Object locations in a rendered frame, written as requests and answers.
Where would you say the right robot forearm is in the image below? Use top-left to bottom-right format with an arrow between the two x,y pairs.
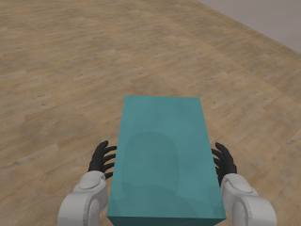
220,173 -> 277,226

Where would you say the right robot hand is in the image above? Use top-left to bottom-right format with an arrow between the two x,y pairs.
211,142 -> 237,187

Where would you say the left robot hand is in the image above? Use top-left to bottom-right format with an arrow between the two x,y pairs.
87,140 -> 117,180

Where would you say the left robot forearm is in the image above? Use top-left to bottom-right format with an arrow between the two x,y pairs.
57,170 -> 108,226

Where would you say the carton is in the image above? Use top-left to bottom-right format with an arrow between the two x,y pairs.
106,95 -> 227,226

